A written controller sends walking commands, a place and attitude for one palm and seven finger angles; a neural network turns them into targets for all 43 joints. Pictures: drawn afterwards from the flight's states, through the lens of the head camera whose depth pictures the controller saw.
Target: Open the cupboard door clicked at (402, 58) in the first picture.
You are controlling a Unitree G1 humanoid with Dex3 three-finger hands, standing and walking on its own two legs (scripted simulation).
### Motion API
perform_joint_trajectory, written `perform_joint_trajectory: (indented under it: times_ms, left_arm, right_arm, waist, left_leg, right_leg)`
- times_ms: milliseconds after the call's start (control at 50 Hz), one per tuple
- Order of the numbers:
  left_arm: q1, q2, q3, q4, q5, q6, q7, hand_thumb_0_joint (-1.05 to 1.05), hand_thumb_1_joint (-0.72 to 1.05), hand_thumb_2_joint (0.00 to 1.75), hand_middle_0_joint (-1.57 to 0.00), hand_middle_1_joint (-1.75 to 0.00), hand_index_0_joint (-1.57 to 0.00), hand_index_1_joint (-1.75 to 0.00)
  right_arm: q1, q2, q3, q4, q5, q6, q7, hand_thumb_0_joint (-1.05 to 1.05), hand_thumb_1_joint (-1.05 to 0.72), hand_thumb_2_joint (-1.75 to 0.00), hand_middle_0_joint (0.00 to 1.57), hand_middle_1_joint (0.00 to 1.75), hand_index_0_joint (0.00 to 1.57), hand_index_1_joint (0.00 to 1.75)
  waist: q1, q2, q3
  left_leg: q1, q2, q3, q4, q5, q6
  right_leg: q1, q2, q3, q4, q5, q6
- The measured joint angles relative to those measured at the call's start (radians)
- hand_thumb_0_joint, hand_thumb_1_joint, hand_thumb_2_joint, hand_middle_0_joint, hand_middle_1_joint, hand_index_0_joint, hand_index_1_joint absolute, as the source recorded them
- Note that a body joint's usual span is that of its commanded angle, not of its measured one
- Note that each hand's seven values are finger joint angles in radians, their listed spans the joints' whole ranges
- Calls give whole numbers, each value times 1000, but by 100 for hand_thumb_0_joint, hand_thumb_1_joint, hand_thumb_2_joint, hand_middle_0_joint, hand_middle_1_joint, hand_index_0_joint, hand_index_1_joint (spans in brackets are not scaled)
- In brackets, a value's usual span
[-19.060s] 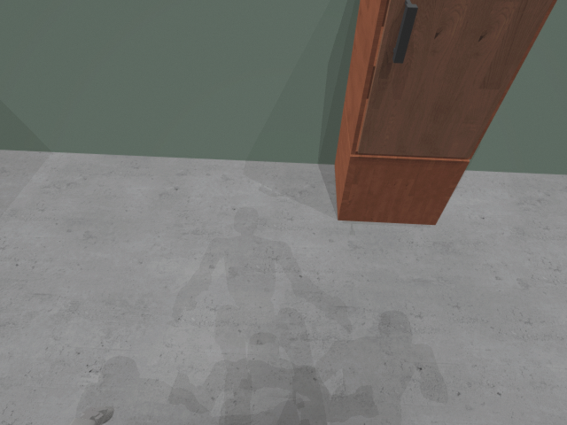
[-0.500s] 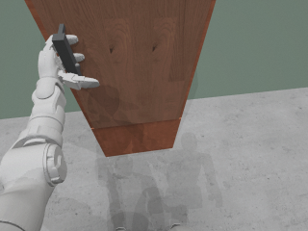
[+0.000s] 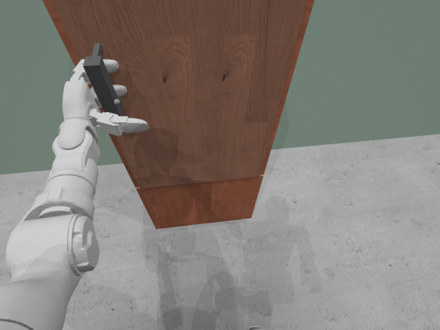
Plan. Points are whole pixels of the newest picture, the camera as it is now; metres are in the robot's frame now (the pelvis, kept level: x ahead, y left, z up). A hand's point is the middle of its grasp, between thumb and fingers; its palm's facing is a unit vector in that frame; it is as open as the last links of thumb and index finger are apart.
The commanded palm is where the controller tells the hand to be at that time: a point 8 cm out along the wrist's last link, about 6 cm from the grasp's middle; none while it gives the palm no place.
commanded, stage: close the thumb around the handle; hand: left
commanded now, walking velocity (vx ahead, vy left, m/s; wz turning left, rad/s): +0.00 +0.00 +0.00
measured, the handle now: (107, 86) +0.55 +0.18 +0.13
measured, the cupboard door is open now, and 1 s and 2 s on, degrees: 0 4 37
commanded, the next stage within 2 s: pull the door open along its arc in 0.58 s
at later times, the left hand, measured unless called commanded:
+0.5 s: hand (118, 100) +0.50 +0.16 +0.13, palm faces +0.08 -1.00 -0.01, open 5.8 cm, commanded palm +0.47 +0.21 +0.13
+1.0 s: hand (119, 111) +0.47 +0.15 +0.13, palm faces +0.07 -1.00 +0.00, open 6.0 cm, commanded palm +0.41 +0.20 +0.13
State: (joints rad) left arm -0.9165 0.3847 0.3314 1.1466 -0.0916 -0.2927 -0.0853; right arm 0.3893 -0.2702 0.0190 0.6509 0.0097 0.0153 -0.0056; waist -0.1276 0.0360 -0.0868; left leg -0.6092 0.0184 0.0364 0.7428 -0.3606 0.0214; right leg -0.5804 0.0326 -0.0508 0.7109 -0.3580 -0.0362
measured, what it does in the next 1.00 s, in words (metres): stands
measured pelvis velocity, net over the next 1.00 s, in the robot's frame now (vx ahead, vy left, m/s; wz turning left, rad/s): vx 0.01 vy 0.00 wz -0.03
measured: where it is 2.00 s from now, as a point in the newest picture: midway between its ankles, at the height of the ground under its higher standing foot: outside the picture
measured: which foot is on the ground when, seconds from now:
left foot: down 0.00-1.00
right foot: down 0.00-1.00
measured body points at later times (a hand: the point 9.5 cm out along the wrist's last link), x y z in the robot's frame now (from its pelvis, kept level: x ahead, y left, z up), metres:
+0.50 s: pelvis +0.00 +0.00 +0.00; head +0.08 +0.00 +0.44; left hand +0.49 +0.21 +0.13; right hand +0.01 -0.26 -0.12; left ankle +0.00 +0.11 -0.71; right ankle -0.01 -0.10 -0.71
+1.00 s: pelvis +0.01 +0.00 +0.01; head +0.06 -0.01 +0.45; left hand +0.47 +0.21 +0.13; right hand +0.04 -0.26 -0.12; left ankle +0.00 +0.11 -0.71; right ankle -0.01 -0.10 -0.71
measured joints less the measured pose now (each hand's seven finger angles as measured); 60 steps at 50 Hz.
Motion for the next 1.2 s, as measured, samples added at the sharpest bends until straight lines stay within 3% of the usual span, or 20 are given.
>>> perform_joint_trajectory:
  times_ms: [140, 500, 780, 900, 1120, 1200]
  left_arm:
    - [-12, 5, -2, 12, -4, -6, -6, -1, -20, 43, -33, -123, -32, -123]
    - [4, -3, -4, -10, -6, -7, 12, 1, 70, 82, -39, -132, -38, -132]
    - [7, -6, 4, -11, -3, -6, 13, 1, 70, 81, -39, -134, -38, -134]
    - [85, -33, -4, -104, -22, 13, 16, 1, 70, 79, -38, -135, -37, -135]
    - [437, -165, -95, -545, -81, 103, 30, 1, 67, 71, -37, -135, -35, -135]
    - [539, -272, -158, -724, -71, 173, 175, 1, 65, 71, -36, -135, -36, -135]
  right_arm:
    - [-5, -2, 2, 5, 1, -2, -4, 1, -91, -89, 21, 30, 20, 30]
    - [31, 0, -6, 18, -4, 6, 2, 1, -91, -89, 21, 30, 20, 30]
    - [17, 2, -4, 11, -5, 4, 0, 1, -91, -89, 21, 30, 20, 30]
    - [21, 0, -11, -3, 0, 12, 6, 1, -91, -89, 21, 30, 20, 30]
    - [-17, 11, -20, -45, 24, 13, 13, 1, -91, -89, 20, 30, 20, 30]
    - [-71, 22, -23, -47, 17, -2, 16, 1, -91, -89, 20, 30, 20, 30]
  waist:
    - [0, -2, 4]
    - [-6, 5, -2]
    - [-7, 3, -5]
    - [7, 7, -15]
    - [60, 17, -23]
    - [91, 18, -15]
  left_leg:
    - [-8, -2, -3, 3, 0, 0]
    - [-7, -2, 3, 2, -5, 3]
    - [-5, -1, 5, 1, -5, 4]
    - [20, 1, 17, -15, -6, 4]
    - [144, 0, 33, -81, -1, 3]
    - [180, -4, 26, -96, 4, 0]
  right_leg:
    - [-6, -2, -3, 3, -1, 0]
    - [-7, -2, 4, -1, -2, 4]
    - [-5, 0, 7, -2, -1, 5]
    - [12, 2, 19, -13, 0, 5]
    - [125, 5, 38, -66, 4, 5]
    - [164, 0, 31, -79, 5, 5]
